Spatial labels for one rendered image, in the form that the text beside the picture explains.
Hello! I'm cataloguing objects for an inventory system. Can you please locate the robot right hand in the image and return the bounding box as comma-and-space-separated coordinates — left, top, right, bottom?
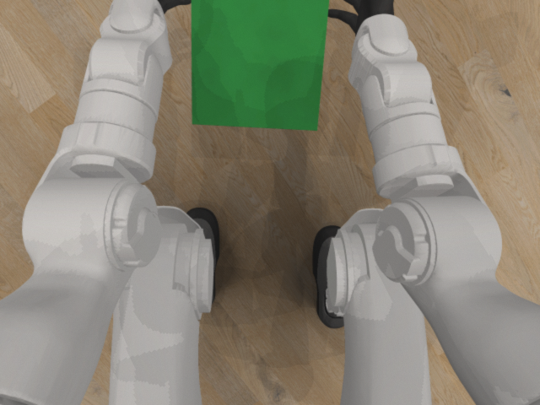
328, 0, 394, 37

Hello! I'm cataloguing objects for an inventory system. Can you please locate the left robot upper arm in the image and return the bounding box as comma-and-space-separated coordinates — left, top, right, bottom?
0, 178, 162, 405

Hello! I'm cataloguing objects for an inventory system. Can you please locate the left robot forearm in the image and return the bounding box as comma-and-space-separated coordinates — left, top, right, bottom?
22, 0, 172, 251

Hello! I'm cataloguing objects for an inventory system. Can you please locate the carton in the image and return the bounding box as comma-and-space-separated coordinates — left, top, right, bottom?
192, 0, 329, 131

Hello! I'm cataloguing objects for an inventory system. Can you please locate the robot right thigh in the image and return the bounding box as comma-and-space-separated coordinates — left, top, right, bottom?
327, 224, 432, 405

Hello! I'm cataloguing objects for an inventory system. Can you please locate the right robot foot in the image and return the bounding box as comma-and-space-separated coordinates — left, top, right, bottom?
312, 225, 344, 328

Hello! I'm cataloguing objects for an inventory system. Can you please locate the right robot upper arm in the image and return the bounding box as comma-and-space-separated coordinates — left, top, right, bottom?
372, 196, 540, 405

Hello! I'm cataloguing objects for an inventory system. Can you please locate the right robot forearm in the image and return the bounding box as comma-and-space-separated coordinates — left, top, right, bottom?
348, 14, 502, 243

